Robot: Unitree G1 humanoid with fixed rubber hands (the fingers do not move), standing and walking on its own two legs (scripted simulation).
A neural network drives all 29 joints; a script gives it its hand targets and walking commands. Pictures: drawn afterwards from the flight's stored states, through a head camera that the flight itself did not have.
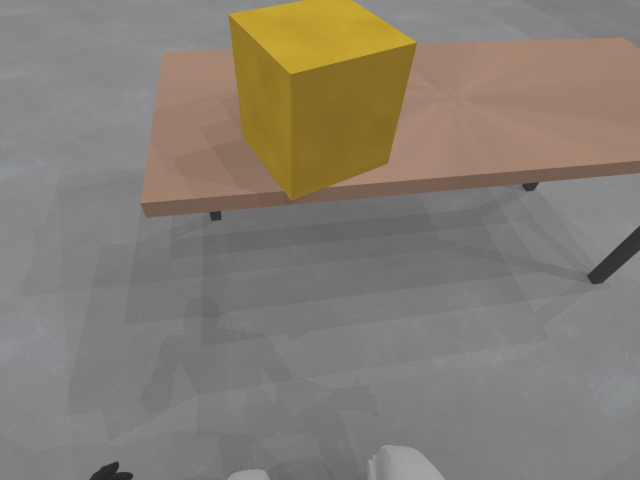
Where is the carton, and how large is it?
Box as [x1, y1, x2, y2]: [228, 0, 416, 200]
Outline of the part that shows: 352,0 304,0 228,14 243,137 291,200 385,164 388,160 416,42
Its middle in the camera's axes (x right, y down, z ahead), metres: +0.00 -0.28 +0.78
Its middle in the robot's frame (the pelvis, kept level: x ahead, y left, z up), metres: +0.77 +0.02 +0.04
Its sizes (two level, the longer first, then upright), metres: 0.244 0.233 0.265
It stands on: a table, 0.67 m high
